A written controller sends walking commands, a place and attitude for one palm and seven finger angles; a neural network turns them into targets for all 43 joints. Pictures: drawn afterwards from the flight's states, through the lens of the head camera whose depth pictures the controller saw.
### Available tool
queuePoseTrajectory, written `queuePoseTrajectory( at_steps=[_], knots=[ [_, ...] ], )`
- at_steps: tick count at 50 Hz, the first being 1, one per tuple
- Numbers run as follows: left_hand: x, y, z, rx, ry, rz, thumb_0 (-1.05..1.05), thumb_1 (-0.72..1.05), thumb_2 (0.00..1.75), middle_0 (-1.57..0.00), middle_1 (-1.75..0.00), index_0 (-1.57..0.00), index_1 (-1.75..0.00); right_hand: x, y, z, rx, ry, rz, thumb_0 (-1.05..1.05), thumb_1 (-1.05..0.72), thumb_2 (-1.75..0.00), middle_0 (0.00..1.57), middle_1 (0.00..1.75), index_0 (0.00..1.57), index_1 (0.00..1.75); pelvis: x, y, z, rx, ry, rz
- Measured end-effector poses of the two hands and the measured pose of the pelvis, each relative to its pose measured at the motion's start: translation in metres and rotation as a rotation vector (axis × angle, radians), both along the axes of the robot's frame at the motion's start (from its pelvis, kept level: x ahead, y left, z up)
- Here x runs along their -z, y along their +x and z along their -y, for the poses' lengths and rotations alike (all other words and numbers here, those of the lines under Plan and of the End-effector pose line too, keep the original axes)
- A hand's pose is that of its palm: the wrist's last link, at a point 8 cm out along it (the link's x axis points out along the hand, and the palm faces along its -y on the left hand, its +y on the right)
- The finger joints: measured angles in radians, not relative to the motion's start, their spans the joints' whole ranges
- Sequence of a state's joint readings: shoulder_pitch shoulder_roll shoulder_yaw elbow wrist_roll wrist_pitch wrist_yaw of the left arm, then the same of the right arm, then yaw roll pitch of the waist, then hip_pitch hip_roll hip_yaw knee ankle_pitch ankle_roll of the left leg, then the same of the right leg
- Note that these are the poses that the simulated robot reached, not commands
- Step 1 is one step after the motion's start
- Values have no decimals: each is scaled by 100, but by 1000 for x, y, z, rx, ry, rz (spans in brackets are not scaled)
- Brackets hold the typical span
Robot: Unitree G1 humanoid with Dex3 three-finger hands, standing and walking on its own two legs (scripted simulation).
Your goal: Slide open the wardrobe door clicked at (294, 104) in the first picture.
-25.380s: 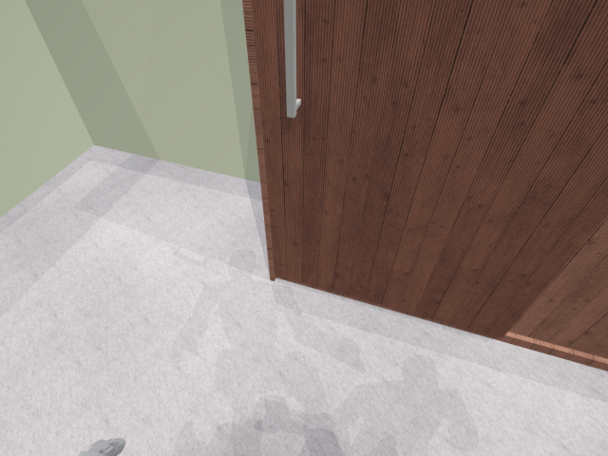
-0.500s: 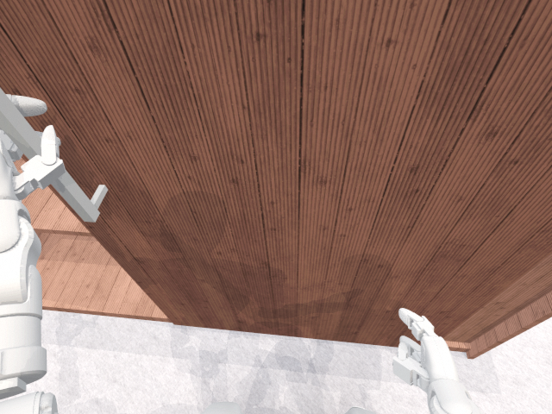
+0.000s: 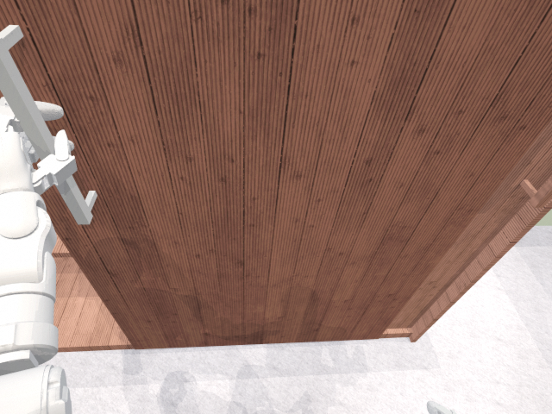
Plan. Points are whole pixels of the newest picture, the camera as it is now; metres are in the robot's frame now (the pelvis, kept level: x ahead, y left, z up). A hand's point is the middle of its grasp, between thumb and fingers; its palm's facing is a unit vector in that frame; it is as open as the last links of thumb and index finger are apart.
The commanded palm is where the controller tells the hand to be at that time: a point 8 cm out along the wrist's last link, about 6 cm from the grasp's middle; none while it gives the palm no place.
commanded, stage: stop walking and hold the door there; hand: left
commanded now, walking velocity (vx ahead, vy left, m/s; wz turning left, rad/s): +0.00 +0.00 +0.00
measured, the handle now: (54, 142) +0.42 +0.33 +0.17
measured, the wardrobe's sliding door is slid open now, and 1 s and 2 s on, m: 0.69 0.69 0.69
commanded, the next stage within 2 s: loosen the grip on the handle in 1.78 s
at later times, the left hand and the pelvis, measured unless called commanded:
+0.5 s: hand (66, 160) +0.38 +0.30 +0.18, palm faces +0.46 -0.87 -0.19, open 6.0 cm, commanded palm +0.34 +0.33 +0.15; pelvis -0.06 +0.00 +0.00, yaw -2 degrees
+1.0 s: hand (66, 170) +0.39 +0.31 +0.15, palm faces +0.29 -0.93 -0.23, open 5.2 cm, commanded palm +0.35 +0.35 +0.15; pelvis -0.04 +0.08 -0.01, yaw +2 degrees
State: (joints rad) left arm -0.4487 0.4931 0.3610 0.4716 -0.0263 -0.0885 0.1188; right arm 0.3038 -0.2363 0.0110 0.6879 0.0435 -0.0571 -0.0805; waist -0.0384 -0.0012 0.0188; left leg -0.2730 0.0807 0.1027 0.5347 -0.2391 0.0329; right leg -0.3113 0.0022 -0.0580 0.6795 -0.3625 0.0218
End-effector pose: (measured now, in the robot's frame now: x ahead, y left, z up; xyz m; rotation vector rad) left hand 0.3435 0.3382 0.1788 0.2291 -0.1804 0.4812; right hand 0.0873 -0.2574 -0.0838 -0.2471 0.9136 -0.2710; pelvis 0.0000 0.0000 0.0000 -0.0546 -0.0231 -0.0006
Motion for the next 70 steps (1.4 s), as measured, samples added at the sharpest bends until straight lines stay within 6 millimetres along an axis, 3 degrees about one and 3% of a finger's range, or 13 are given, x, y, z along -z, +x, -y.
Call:
queuePoseTrajectory(
  at_steps=[4, 9, 18, 27, 35, 41, 46, 50, 55, 59, 64, 70],
  knots=[
    [-1, -1, -1, 0, 28, -21, -4, 72, 77, -46, -140, -32, -138, 16, -17, -17, -17, 55, -21, 2, -90, -90, 20, 30, 21, 30, 6, -15, 1, 30, 26, -20],
    [-4, -4, 0, -7, 23, -71, -4, 72, 77, -46, -140, -30, -137, 25, -37, -19, 5, 73, -22, 2, -90, -90, 20, 30, 21, 30, 6, -40, -4, 36, 15, -12],
    [-6, -6, 4, -3, -43, -117, -3, 75, 80, -41, -138, -25, -134, 16, -73, 5, 53, -9, -30, 1, -90, -90, 20, 30, 21, 30, 6, -60, -7, 41, 25, -5],
    [-6, -6, 4, -7, -41, -120, -3, 74, 82, -42, -136, -27, -135, 19, -95, 28, 84, -44, -108, 1, -91, -90, 20, 30, 21, 30, 5, -53, -1, 36, 28, -7],
    [-6, -6, 1, -1, -6, -116, -4, 71, 84, -44, -138, -29, -136, 25, -80, 29, 85, -33, -109, 1, -91, -90, 20, 30, 21, 30, 7, -41, -2, 20, 26, -10],
    [0, -2, -5, 58, 11, -131, -11, 69, 85, -45, -139, -35, -138, 28, -52, 13, 50, -34, -105, 1, -91, -90, 20, 30, 20, 30, 8, -34, -25, -6, 45, -2],
    [11, 6, -13, 142, 16, -97, -15, 67, 85, -45, -140, -40, -139, 26, -23, -19, -1, -54, -70, 1, -91, -90, 20, 30, 20, 30, 15, -32, -56, -50, 70, 1],
    [17, 9, -15, 194, 27, -68, -15, 70, 85, -46, -140, -40, -139, 26, -2, -60, -27, -16, -25, 1, -91, -90, 20, 30, 20, 30, 14, -39, -78, -29, 59, -4],
    [18, 9, -15, 219, 4, -58, -14, 73, 82, -46, -140, -38, -140, 22, 9, -117, -116, 79, -14, 1, -91, -90, 20, 30, 20, 30, 5, -47, -83, -33, 30, -24],
    [18, 8, -15, 226, 1, -58, -13, 74, 81, -46, -140, -36, -140, 24, 10, -143, -170, 130, -8, 1, -91, -90, 20, 30, 21, 30, 4, -52, -83, -24, 35, -33],
    [17, 7, -14, 206, 19, -76, -14, 75, 79, -46, -140, -35, -140, 34, 6, -145, -194, 160, -2, 1, -90, -90, 20, 30, 21, 30, 8, -60, -80, -10, 40, -36],
    [16, 6, -11, 173, 0, -97, -13, 76, 79, -46, -140, -33, -140, 37, -10, -114, -147, 114, -32, 1, -90, -90, 20, 30, 21, 30, 8, -66, -74, -21, 23, -27]
  ],
)
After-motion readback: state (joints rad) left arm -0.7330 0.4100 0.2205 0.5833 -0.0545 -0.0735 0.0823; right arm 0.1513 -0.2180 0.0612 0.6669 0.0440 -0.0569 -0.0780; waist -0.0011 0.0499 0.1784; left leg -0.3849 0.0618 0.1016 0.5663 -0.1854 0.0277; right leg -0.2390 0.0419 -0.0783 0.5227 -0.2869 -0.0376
